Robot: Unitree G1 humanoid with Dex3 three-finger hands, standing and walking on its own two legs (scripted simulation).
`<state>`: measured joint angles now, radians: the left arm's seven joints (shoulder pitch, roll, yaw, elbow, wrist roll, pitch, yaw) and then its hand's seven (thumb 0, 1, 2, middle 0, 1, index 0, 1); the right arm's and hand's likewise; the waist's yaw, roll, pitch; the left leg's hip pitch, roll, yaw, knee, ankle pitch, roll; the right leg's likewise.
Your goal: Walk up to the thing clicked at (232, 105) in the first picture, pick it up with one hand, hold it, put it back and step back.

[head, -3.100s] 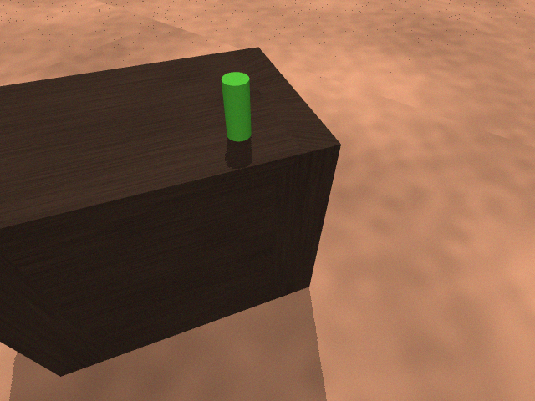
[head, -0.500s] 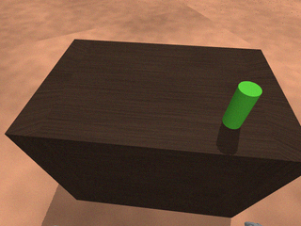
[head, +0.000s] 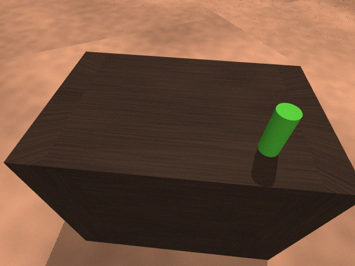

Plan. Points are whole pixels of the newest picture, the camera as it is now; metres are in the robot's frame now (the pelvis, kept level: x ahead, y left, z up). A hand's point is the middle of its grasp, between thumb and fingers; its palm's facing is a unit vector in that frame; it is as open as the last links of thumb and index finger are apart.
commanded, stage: walk up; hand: right
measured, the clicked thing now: (277, 131) +0.45 -0.25 +0.04
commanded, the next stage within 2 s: stand in 0.22 s
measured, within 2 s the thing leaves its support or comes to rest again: neither
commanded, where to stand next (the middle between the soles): +0.03 +0.00 m, yaw -4 degrees
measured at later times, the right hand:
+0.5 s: hand out of the picture +0.10 -0.26 -0.15, palm faces -0.02 +0.94 -0.33, open 7.4 cm
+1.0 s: hand out of the picture +0.08 -0.27 -0.16, palm faces -0.01 +0.94 -0.34, open 7.4 cm
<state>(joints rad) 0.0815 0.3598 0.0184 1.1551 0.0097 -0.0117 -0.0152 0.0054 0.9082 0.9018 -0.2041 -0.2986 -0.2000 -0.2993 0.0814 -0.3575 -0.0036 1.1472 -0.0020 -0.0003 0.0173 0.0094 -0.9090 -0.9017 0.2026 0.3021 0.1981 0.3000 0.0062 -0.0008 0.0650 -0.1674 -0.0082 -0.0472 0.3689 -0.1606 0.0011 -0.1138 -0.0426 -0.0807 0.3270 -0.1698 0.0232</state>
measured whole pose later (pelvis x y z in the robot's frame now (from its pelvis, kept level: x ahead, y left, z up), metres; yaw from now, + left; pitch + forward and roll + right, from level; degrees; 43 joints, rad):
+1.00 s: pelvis +0.02 -0.02 +0.00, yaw -1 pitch -2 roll +0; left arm 0.10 0.35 0.00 1.13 0.01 -0.01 -0.01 0.00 0.91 0.90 -0.20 -0.30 -0.20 -0.30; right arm 0.10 -0.36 0.01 1.14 -0.01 -0.01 0.01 0.01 -0.91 -0.90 0.20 0.30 0.20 0.30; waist 0.00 0.01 0.05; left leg -0.11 0.02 -0.04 0.32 -0.16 -0.03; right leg -0.08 -0.02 -0.07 0.31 -0.18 0.00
